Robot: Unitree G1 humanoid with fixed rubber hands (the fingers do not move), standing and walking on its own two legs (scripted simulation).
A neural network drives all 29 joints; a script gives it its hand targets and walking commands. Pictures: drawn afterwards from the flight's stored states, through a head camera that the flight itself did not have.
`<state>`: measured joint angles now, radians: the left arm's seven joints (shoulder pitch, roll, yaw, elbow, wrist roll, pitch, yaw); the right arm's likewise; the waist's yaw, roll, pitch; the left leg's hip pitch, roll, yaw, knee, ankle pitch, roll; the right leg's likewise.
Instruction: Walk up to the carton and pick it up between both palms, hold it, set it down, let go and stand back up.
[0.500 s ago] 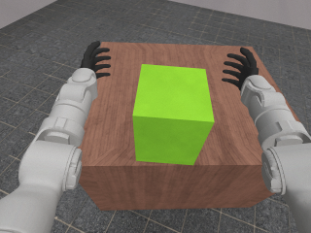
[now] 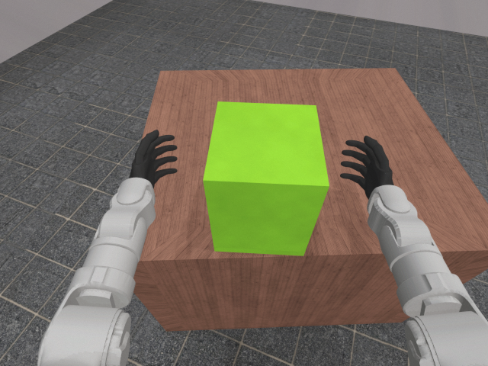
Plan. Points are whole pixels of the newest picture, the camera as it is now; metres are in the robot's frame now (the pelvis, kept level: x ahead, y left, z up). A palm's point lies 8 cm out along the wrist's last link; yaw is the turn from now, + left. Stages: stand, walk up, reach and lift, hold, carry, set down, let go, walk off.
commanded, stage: set down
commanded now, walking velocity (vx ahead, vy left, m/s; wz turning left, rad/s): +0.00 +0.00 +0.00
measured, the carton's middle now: (262, 182) +0.49 +0.01 -0.01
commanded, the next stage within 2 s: none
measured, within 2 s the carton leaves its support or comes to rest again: neither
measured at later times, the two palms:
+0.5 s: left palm (144, 248) +0.31 +0.21 +0.01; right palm (379, 255) +0.32 -0.19 +0.02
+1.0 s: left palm (131, 296) +0.24 +0.23 -0.04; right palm (379, 305) +0.26 -0.19 -0.03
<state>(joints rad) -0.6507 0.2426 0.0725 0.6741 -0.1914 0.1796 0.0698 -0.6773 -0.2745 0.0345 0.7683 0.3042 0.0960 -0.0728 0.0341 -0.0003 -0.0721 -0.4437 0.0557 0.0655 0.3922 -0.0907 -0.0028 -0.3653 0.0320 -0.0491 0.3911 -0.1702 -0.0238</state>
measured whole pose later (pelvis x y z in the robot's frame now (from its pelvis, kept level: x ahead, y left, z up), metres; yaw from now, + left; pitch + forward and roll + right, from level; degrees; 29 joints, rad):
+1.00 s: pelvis +0.03 +0.01 +0.00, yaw +0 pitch +0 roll +0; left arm 0.05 0.18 -0.03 0.67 -0.15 -0.38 0.06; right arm 0.00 -0.16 0.06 0.82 0.23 -0.44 0.01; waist 0.02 -0.04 0.00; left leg -0.26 0.03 0.07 0.44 -0.19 0.00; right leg -0.17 0.01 -0.04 0.42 -0.26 -0.02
